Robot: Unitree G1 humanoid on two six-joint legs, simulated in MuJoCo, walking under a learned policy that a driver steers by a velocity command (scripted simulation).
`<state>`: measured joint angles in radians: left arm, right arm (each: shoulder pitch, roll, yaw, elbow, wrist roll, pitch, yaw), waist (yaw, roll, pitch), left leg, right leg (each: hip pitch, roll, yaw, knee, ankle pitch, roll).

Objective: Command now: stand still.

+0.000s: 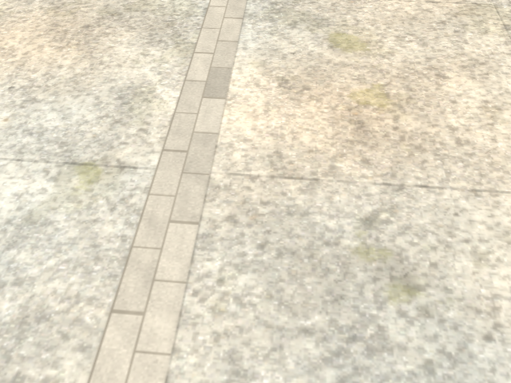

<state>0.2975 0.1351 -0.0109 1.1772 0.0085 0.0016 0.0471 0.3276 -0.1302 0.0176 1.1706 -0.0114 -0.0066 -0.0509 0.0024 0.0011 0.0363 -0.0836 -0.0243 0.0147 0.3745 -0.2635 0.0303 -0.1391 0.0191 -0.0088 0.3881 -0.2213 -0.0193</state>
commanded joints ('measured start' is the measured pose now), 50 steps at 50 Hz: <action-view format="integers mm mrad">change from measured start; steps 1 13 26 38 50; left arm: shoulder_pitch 75 -51 201 229 204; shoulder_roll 69 70 99 128 3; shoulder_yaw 8 31 51 25 22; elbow -3 -154 -104 -64 -55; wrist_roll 0 25 8 4 16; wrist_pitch -3 -49 -101 -109 16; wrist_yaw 1 -51 -37 -5 -9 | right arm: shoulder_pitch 85 184 0 -33 -29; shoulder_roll -67 -167 -91 -119 -103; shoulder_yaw -8 -74 -69 -62 -30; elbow -3 -25 -148 -161 -125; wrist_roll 0 -19 -25 -1 -15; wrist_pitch -4 -20 -56 -54 -67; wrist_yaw -1 16 83 39 21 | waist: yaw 1 -36 -11 -79 46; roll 2 102 -48 -147 62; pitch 63 177 94 -21 -55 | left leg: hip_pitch -73 -66 -591 -165 -201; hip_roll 110 329 98 -54 218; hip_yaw -95 -419 3 103 -105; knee -70 -256 714 183 -119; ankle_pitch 145 -416 56 238 501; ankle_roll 23 225 41 80 184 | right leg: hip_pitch -20 -423 116 115 -59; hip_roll -103 -70 -236 -178 -26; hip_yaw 95 -14 221 12 14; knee -57 407 -271 121 424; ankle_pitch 138 -252 67 1019 -250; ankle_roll -26 -54 -142 -74 9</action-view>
